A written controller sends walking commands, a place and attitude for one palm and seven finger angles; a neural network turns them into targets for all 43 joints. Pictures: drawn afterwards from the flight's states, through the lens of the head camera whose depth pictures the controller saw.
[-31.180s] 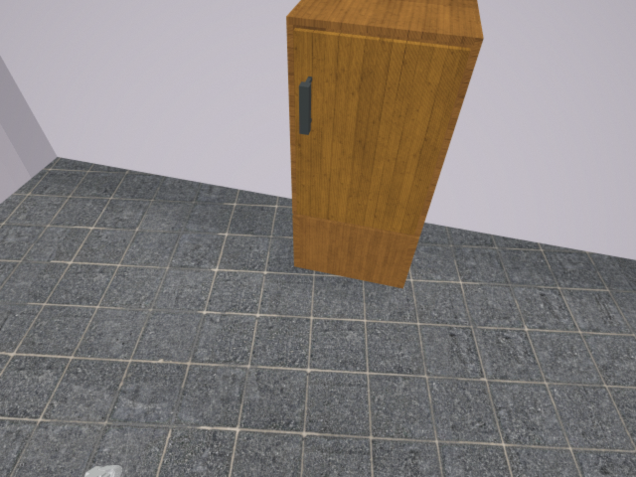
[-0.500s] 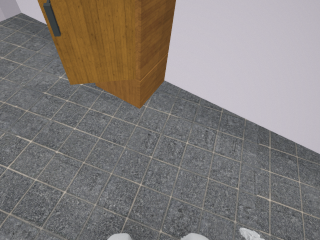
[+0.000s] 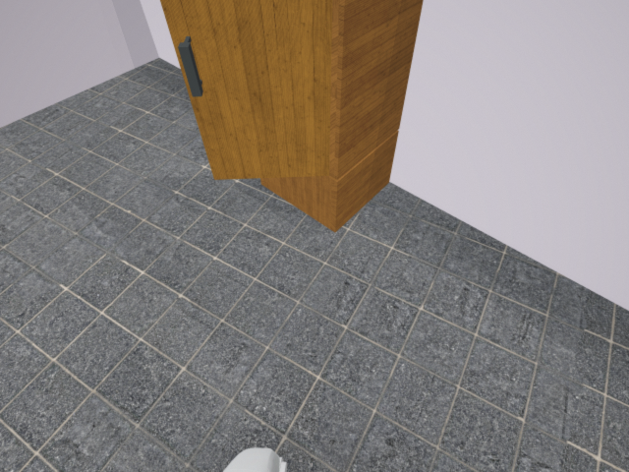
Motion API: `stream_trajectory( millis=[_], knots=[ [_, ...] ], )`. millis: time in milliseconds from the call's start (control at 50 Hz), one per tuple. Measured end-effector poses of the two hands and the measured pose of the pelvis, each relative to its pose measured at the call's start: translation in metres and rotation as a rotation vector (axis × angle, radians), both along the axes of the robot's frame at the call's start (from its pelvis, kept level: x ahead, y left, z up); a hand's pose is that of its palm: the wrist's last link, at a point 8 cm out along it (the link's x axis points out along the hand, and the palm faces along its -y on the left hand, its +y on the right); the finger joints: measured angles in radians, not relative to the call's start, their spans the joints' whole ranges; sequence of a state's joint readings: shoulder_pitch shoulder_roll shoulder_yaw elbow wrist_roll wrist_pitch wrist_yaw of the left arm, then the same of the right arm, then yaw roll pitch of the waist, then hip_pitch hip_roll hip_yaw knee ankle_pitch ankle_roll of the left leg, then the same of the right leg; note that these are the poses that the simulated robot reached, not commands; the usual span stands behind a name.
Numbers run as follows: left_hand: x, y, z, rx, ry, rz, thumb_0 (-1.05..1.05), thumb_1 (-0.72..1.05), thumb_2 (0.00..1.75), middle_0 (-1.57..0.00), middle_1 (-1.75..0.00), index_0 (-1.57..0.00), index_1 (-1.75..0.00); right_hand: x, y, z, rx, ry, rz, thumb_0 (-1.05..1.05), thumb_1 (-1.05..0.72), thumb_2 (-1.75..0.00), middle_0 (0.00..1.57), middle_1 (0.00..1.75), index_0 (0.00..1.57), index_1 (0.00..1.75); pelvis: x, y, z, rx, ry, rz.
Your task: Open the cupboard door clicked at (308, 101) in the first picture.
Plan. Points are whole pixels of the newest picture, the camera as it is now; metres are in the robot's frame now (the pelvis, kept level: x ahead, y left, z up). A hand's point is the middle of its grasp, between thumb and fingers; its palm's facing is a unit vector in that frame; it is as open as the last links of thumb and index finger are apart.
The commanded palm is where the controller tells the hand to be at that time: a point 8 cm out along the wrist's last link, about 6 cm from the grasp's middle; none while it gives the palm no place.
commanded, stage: take the last steps up to it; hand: left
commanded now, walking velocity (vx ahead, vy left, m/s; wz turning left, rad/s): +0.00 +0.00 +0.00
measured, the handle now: (192, 66) +1.03 +0.36 -0.02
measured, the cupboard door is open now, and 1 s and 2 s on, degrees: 43 43 43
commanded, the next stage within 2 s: come to a stop and stand still in 1.54 s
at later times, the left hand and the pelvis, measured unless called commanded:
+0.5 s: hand out of the picture +0.09 +0.24 -0.17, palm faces +0.13 -0.98 -0.17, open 7.4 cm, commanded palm none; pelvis +0.06 +0.05 +0.01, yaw +5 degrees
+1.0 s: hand (187, 415) +0.22 +0.22 -0.17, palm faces +0.18 -0.96 -0.19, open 7.1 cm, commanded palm none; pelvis +0.22 +0.03 +0.01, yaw +7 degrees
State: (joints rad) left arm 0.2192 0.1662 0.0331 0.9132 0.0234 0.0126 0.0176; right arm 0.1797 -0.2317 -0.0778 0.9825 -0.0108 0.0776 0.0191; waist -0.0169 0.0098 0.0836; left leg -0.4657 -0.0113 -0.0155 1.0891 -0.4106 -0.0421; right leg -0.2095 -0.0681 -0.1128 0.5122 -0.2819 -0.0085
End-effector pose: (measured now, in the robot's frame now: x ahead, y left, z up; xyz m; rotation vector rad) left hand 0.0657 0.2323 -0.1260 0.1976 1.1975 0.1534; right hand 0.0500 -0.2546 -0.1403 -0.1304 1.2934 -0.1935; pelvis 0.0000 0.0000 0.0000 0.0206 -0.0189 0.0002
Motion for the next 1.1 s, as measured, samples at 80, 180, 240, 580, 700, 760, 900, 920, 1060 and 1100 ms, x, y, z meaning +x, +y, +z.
stream_trajectory(
  millis=[80, 180, 240, 580, 700, 760, 900, 920, 1060, 1100],
  knots=[
    [-0.028, 0.005, -0.007, -0.021, 0.044, 0.06, 0.0, 0.91, 0.89, -0.21, -0.3, -0.2, -0.3, 0.013, 0.006, 0.007, -0.018, 0.005, 0.048, 0.01, -0.91, -0.89, 0.2, 0.3, 0.2, 0.3, 0.001, 0.003, 0.002, 0.002, 0.002, 0.028],
    [-0.068, 0.025, -0.024, -0.056, 0.116, 0.142, 0.0, 0.91, 0.89, -0.21, -0.3, -0.2, -0.3, 0.04, 0.03, 0.013, -0.046, -0.031, 0.134, 0.01, -0.91, -0.89, 0.2, 0.3, 0.2, 0.3, 0.004, 0.02, -0.003, -0.014, 0.008, 0.061],
    [-0.085, 0.042, -0.037, -0.071, 0.178, 0.177, 0.0, 0.91, 0.89, -0.21, -0.3, -0.2, -0.3, 0.05, 0.047, 0.014, -0.063, -0.073, 0.167, 0.01, -0.91, -0.89, 0.2, 0.3, 0.2, 0.3, 0.008, 0.033, -0.01, -0.023, 0.009, 0.072],
    [0.07, 0.05, -0.011, -0.069, 0.017, 0.074, 0.0, 0.91, 0.89, -0.2, -0.29, -0.2, -0.3, -0.023, 0.089, 0.007, 0.037, 0.214, 0.035, 0.01, -0.91, -0.89, 0.2, 0.3, 0.2, 0.3, 0.083, 0.045, 0.004, -0.009, 0.004, 0.08],
    [0.163, 0.025, -0.013, -0.054, -0.105, 0.01, 0.0, 0.91, 0.89, -0.2, -0.29, -0.2, -0.3, -0.027, 0.077, -0.009, 0.077, 0.346, -0.024, 0.01, -0.91, -0.89, 0.2, 0.3, 0.2, 0.3, 0.129, 0.026, -0.014, 0.005, 0.005, 0.083],
    [0.179, 0.015, -0.012, -0.055, -0.143, 0.039, 0.0, 0.91, 0.89, -0.2, -0.29, -0.2, -0.3, -0.001, 0.064, -0.012, 0.073, 0.363, -0.014, 0.01, -0.91, -0.89, 0.2, 0.3, 0.2, 0.3, 0.146, 0.019, -0.015, -0.011, -0.014, 0.101],
    [0.164, 0.024, -0.004, -0.026, -0.055, 0.161, -0.04, 0.96, 0.89, -0.21, -0.3, -0.2, -0.3, 0.135, 0.047, 0.0, 0.03, 0.151, 0.073, 0.01, -0.91, -0.89, 0.2, 0.3, 0.2, 0.3, 0.188, 0.017, 0.003, -0.021, 0.009, 0.122],
    [0.16, 0.026, -0.005, -0.027, -0.029, 0.165, -0.04, 0.96, 0.89, -0.21, -0.3, -0.2, -0.3, 0.156, 0.048, 0.002, 0.027, 0.115, 0.088, 0.01, -0.91, -0.89, 0.2, 0.3, 0.2, 0.3, 0.195, 0.019, 0.004, -0.021, 0.012, 0.122],
    [0.127, 0.035, -0.017, -0.082, 0.172, 0.23, -0.02, 0.93, 0.89, -0.2, -0.3, -0.2, -0.3, 0.298, 0.079, 0.014, 0.016, -0.1, 0.2, 0.01, -0.91, -0.89, 0.2, 0.3, 0.19, 0.3, 0.245, 0.044, 0.004, -0.026, 0.009, 0.114],
    [0.121, 0.039, -0.023, -0.103, 0.229, 0.256, -0.01, 0.92, 0.89, -0.2, -0.3, -0.2, -0.3, 0.334, 0.093, 0.016, 0.008, -0.152, 0.231, 0.01, -0.91, -0.89, 0.2, 0.3, 0.2, 0.3, 0.261, 0.056, -0.001, -0.029, 0.004, 0.114]
  ],
)
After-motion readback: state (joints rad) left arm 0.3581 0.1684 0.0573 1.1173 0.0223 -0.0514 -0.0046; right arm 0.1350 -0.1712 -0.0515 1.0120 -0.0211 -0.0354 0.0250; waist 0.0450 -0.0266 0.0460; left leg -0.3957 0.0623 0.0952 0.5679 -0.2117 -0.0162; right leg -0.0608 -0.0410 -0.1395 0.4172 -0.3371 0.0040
